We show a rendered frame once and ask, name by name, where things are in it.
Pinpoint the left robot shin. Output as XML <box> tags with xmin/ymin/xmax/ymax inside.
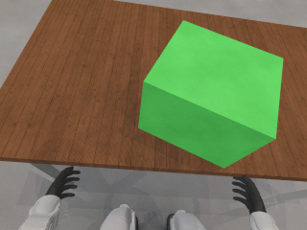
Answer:
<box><xmin>120</xmin><ymin>204</ymin><xmax>130</xmax><ymax>208</ymax></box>

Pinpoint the left robot thigh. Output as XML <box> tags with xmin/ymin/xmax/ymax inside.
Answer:
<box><xmin>100</xmin><ymin>207</ymin><xmax>136</xmax><ymax>230</ymax></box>

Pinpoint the right robot hand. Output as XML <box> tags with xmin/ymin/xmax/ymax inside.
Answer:
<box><xmin>231</xmin><ymin>175</ymin><xmax>267</xmax><ymax>215</ymax></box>

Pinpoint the carton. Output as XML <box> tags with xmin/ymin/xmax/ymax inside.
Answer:
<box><xmin>138</xmin><ymin>20</ymin><xmax>284</xmax><ymax>168</ymax></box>

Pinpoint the left robot forearm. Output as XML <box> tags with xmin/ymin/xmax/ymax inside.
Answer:
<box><xmin>18</xmin><ymin>195</ymin><xmax>61</xmax><ymax>230</ymax></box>

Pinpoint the left robot hand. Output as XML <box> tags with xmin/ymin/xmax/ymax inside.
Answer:
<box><xmin>46</xmin><ymin>166</ymin><xmax>81</xmax><ymax>200</ymax></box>

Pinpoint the right robot forearm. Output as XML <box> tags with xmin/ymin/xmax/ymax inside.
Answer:
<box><xmin>248</xmin><ymin>211</ymin><xmax>280</xmax><ymax>230</ymax></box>

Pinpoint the table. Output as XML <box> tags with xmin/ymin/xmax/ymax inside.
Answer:
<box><xmin>0</xmin><ymin>0</ymin><xmax>307</xmax><ymax>202</ymax></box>

